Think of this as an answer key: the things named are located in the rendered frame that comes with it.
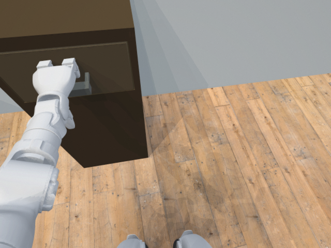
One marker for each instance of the robot left hand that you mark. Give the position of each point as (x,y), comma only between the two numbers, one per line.
(57,78)

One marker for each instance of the robot left shin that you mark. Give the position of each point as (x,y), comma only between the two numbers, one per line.
(133,236)

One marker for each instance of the drawer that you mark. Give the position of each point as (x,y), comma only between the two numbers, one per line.
(108,65)

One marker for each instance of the left robot forearm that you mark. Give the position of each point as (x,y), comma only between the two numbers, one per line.
(43,136)

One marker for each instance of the cabinet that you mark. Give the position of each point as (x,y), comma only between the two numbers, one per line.
(109,126)

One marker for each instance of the robot left upper arm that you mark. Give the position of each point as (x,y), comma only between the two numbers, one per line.
(26,189)

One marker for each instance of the handle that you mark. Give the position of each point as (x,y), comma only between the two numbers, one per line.
(81,88)

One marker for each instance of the robot right thigh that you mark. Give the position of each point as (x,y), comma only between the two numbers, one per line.
(192,241)

